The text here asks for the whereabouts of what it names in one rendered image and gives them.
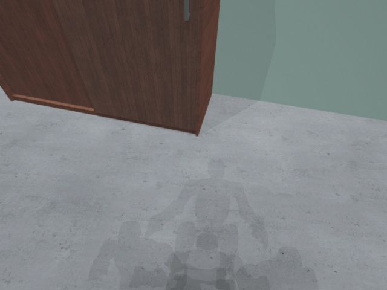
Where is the wardrobe door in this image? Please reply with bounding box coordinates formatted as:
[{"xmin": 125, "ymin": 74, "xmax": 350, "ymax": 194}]
[
  {"xmin": 52, "ymin": 0, "xmax": 200, "ymax": 131},
  {"xmin": 0, "ymin": 0, "xmax": 93, "ymax": 108}
]

